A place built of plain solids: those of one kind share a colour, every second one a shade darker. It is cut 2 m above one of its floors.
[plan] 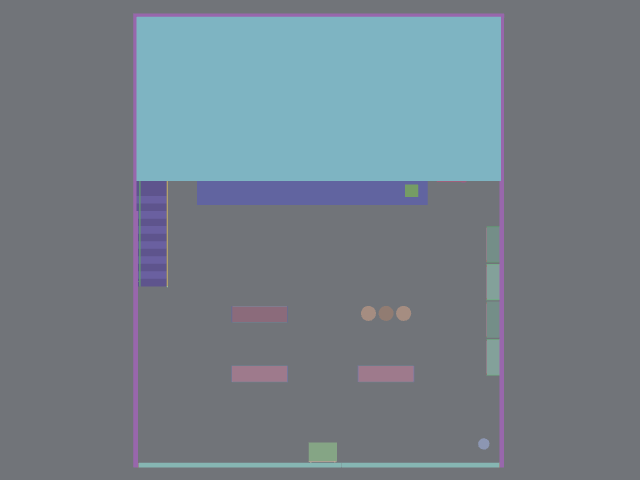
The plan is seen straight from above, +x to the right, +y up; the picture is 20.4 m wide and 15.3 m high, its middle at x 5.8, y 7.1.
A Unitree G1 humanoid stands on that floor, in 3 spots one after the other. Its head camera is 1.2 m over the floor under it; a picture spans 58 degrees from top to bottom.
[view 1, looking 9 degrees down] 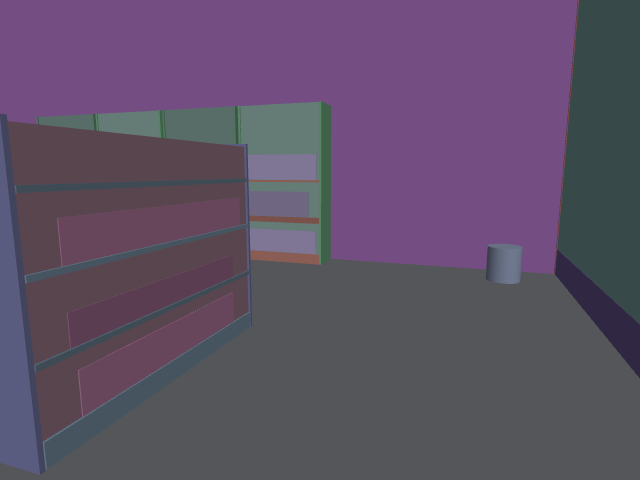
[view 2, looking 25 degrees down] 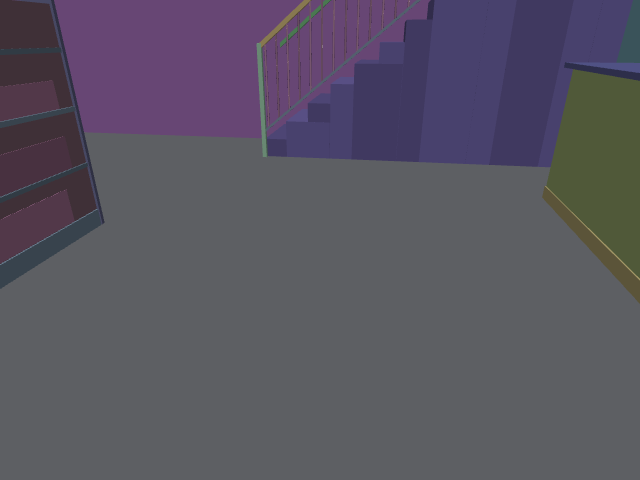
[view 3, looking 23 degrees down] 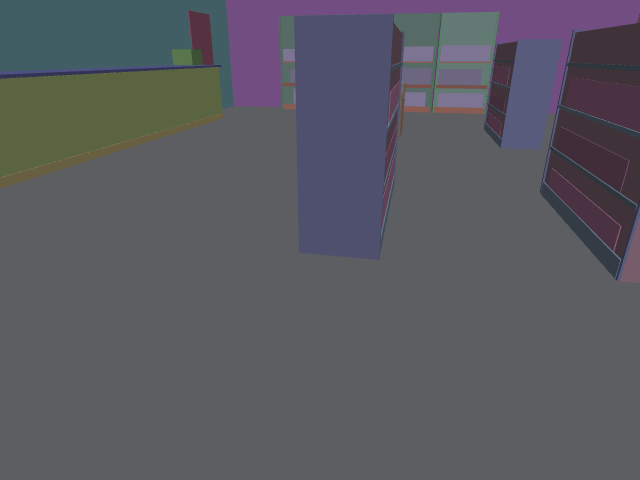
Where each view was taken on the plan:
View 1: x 5.89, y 1.00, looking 19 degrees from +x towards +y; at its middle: shelves_cheek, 5.59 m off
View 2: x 5.56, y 6.97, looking -171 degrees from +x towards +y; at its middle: ground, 2.84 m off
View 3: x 0.45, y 4.32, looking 12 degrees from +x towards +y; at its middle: end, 2.80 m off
